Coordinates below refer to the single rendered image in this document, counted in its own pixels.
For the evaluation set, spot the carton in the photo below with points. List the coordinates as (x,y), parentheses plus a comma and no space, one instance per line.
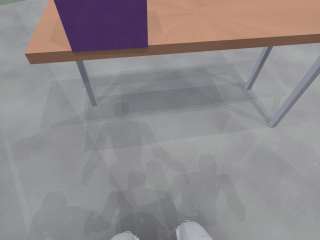
(93,25)

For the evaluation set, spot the robot right thigh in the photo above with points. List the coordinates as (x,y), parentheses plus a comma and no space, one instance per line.
(191,231)

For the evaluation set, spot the table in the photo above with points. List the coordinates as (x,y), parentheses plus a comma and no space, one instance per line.
(187,26)

